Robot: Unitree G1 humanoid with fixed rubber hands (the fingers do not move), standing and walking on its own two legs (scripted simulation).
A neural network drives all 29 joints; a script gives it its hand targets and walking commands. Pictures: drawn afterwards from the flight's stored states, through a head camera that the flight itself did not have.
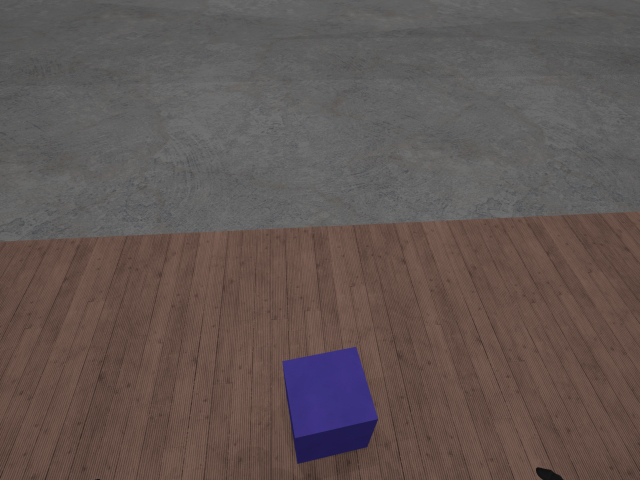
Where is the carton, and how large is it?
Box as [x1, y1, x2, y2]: [282, 347, 377, 463]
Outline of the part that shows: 355,347 282,361 297,463 365,447 367,445 376,423 377,417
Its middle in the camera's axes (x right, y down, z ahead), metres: +0.02 +0.46 +1.11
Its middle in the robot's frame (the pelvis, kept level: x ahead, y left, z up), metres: +0.45 -0.03 -0.66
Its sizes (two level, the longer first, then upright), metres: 0.210 0.200 0.250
